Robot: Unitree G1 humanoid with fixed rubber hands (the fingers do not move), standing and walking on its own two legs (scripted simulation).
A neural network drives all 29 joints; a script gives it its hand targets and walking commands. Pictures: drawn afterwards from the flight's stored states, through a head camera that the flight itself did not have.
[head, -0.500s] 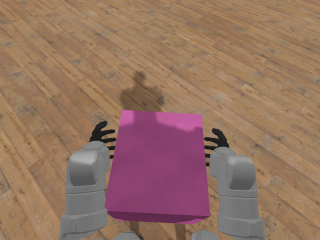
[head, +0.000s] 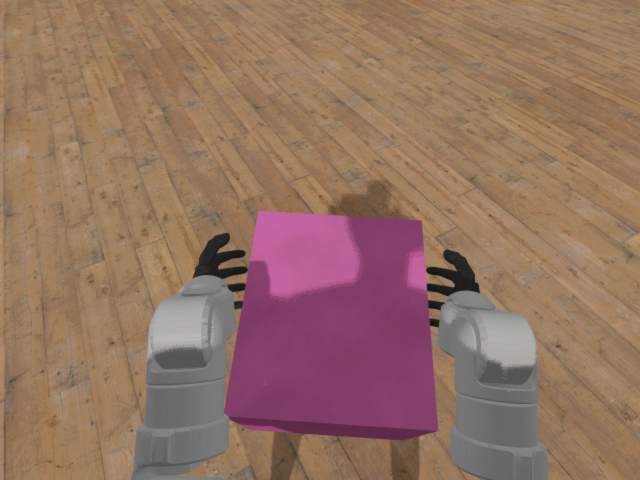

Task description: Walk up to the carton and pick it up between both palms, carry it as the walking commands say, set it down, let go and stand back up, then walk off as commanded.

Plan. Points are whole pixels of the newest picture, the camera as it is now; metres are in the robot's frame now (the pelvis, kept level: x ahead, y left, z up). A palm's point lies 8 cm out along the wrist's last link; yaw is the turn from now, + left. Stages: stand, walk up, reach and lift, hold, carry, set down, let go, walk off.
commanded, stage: carry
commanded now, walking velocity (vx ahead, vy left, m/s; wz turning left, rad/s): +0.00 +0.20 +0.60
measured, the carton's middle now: (332, 328) +0.31 -0.02 +0.00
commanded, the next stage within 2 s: none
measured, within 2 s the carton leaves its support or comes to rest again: neither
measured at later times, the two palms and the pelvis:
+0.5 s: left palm out of the picture +0.22 +0.38 +0.10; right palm (228, 326) +0.29 +0.10 +0.06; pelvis -0.04 +0.16 -0.01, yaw +17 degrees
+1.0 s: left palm out of the picture +0.10 +0.57 +0.07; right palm (35, 382) +0.23 +0.31 +0.06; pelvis -0.09 +0.30 +0.00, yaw +25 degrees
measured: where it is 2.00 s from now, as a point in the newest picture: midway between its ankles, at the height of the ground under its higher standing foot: outside the picture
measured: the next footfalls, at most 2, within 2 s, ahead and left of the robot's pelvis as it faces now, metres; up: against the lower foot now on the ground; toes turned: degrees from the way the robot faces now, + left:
left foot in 0.06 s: +0.07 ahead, +0.20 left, +0.00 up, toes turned +9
right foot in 0.46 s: +0.03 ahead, +0.07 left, +0.00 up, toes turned +7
